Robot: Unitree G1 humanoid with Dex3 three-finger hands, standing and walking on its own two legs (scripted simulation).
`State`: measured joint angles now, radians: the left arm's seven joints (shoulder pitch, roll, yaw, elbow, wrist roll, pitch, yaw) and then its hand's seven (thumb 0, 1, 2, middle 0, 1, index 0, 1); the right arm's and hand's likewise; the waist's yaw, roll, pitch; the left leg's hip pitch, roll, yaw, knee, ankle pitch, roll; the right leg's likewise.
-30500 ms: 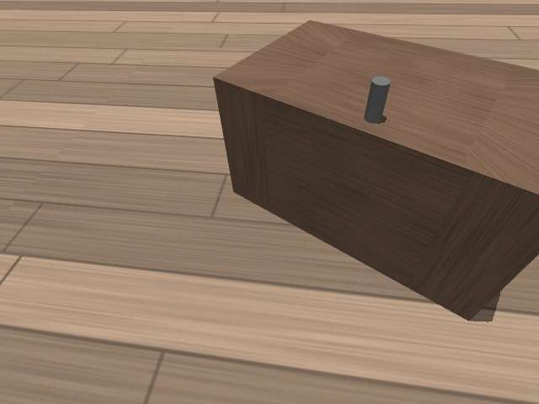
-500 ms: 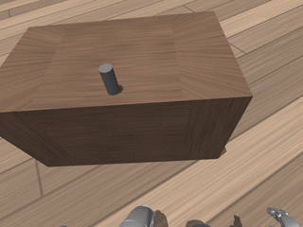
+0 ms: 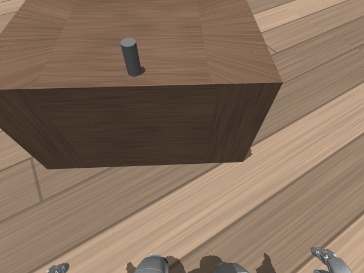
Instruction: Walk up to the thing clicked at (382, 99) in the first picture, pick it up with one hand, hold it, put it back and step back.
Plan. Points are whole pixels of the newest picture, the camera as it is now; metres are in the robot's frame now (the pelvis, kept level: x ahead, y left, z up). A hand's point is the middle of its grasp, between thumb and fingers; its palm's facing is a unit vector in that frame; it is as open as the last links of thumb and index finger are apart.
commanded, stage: step back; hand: left
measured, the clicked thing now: (131, 58) +0.80 +0.23 -0.05
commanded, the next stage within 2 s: stand in 1.58 s
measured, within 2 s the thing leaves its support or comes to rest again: neither
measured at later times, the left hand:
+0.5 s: hand out of the picture -0.07 +0.27 -0.15, palm faces +0.07 -0.91 -0.41, open 7.4 cm
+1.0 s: hand out of the picture -0.22 +0.25 -0.15, palm faces +0.07 -0.93 -0.35, open 7.4 cm
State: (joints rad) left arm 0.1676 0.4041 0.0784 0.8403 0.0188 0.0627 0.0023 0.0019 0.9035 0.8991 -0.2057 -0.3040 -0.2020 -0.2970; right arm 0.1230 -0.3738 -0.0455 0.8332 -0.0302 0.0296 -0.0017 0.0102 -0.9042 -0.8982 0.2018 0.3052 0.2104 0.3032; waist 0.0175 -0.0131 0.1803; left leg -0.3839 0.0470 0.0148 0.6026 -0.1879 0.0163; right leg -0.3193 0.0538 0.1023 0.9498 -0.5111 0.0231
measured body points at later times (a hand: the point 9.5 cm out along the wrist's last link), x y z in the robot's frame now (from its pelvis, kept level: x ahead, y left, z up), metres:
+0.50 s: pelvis -0.18 -0.01 -0.01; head -0.12 +0.00 +0.44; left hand -0.07 +0.31 -0.12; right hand -0.07 -0.32 -0.13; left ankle -0.16 +0.11 -0.73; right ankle -0.11 -0.14 -0.69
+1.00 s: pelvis -0.25 -0.01 +0.00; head -0.25 -0.01 +0.45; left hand -0.22 +0.30 -0.13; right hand -0.18 -0.33 -0.12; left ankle -0.22 +0.10 -0.73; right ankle -0.25 -0.15 -0.72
